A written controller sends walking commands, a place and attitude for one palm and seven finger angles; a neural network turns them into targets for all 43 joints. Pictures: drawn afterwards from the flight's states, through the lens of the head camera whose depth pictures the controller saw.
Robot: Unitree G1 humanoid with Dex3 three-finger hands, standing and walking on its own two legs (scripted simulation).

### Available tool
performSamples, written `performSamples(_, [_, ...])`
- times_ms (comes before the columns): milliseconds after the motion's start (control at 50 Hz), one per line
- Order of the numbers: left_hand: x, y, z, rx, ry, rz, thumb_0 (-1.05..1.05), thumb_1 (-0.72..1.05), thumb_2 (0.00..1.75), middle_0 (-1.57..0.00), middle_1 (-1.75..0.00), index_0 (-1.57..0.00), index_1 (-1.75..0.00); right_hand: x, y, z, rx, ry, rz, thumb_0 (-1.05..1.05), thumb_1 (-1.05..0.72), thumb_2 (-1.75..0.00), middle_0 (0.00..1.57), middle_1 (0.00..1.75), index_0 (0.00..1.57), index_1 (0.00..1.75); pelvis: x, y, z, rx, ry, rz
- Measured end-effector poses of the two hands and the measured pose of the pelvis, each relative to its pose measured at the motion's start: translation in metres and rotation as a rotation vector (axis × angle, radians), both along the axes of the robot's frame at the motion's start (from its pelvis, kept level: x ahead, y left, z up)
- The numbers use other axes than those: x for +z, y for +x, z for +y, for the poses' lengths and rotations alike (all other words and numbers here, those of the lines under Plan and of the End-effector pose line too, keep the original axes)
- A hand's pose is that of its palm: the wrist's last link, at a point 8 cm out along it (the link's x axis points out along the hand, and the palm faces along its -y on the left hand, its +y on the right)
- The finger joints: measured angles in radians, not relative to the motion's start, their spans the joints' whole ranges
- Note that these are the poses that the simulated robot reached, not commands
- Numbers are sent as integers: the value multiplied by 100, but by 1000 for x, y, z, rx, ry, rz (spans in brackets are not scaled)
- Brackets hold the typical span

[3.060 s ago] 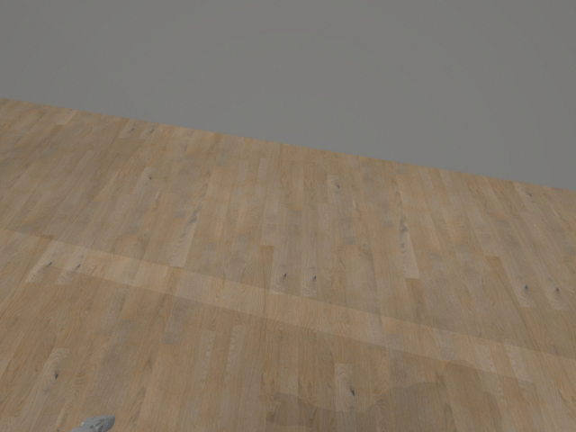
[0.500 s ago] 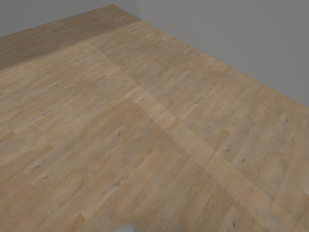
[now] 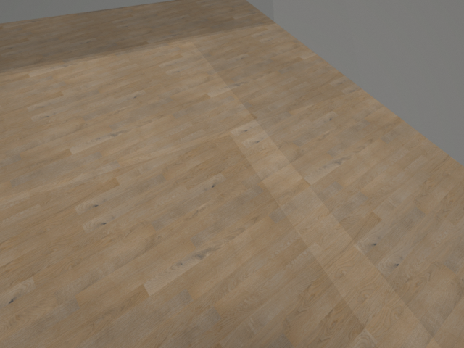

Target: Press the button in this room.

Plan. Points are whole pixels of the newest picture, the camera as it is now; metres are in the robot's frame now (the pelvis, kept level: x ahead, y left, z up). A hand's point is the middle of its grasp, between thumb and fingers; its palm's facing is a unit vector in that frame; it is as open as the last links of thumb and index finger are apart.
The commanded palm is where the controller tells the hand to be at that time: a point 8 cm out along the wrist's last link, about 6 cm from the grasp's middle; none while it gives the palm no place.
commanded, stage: turn or walk to find it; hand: left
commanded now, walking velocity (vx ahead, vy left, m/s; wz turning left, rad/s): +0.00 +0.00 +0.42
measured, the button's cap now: out of the picture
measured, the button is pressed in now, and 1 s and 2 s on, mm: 0 0 0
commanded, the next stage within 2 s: none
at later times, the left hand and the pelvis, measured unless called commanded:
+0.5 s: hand out of the picture -0.03 +0.18 -0.18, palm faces +0.27 -0.94 -0.23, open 7.3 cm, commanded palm none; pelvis -0.02 -0.01 -0.01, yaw +14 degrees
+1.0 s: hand out of the picture -0.02 +0.23 -0.15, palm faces +0.42 -0.87 -0.26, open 7.3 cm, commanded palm none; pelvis -0.04 +0.00 +0.00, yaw +24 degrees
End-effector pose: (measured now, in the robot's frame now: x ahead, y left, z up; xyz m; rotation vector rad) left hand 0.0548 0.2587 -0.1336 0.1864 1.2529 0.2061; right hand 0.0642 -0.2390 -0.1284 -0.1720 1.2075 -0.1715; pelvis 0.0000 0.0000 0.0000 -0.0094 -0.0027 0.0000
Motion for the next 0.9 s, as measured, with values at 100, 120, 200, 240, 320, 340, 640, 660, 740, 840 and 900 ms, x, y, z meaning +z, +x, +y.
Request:
performSamples(100, [8, 8, -20, 10, 20, -72, 0, 91, 90, -20, -30, -20, -30, -16, -8, -15, 17, 29, 32, 0, -90, -90, 21, 30, 20, 30, -5, -6, -15, 44, 16, 5])
performSamples(120, [8, 7, -24, 12, 27, -90, 0, 91, 90, -20, -30, -20, -30, -21, -9, -20, 19, 36, 36, 0, -90, -90, 21, 30, 20, 30, -8, -7, -20, 52, 26, 7])
performSamples(200, [14, -7, -40, 39, 35, -113, 0, 91, 89, -20, -30, -20, -30, -27, -12, -35, 44, 40, 70, 0, -90, -90, 20, 30, 20, 30, -8, -12, -29, 99, 24, -3])
performSamples(240, [16, -18, -45, 62, 30, -104, 0, 91, 89, -20, -30, -20, -30, -24, -11, -40, 59, 36, 85, 0, -91, -90, 20, 30, 20, 30, -5, -13, -31, 118, 26, -8])
performSamples(320, [14, -39, -49, 104, 16, -71, 0, 91, 89, -20, -30, -20, -30, -19, -8, -44, 93, 21, 105, 0, -91, -90, 20, 30, 20, 29, -2, -15, -32, 158, 29, -10])
performSamples(340, [12, -45, -50, 116, 11, -63, 0, 91, 89, -20, -30, -20, -30, -18, -7, -44, 103, 15, 111, 0, -91, -90, 20, 30, 20, 29, -1, -16, -32, 168, 30, -9])
performSamples(640, [-26, -147, 7, 321, -42, 107, 0, 91, 89, -20, -30, -20, -30, 3, 54, 36, 320, -54, -29, 0, -91, -90, 20, 30, 20, 29, -11, -35, 13, 283, 3, -5])
performSamples(660, [-24, -148, 11, 328, -40, 104, 1, 91, 89, -20, -30, -20, -30, 6, 55, 40, 328, -53, -34, 0, -91, -90, 20, 30, 20, 29, -9, -35, 15, 290, 0, -5])
performSamples(740, [-12, -145, 22, 346, -27, 59, 1, 91, 89, -20, -30, -20, -30, 10, 54, 55, 355, -38, -36, 0, -90, -90, 20, 30, 20, 30, -1, -38, 21, 319, -8, -3])
performSamples(840, [-1, -132, 26, 359, -4, -5, 0, 91, 90, -20, -30, -20, -30, 6, 47, 59, 372, -14, -10, 0, -90, -90, 21, 30, 20, 30, 2, -40, 20, 358, -6, 3])
performSamples(900, [4, -121, 23, 361, 10, -40, 0, 91, 90, -20, -30, -20, -30, 0, 40, 53, 374, -2, 16, 0, -90, -90, 21, 30, 20, 30, 1, -40, 15, 382, -1, 6])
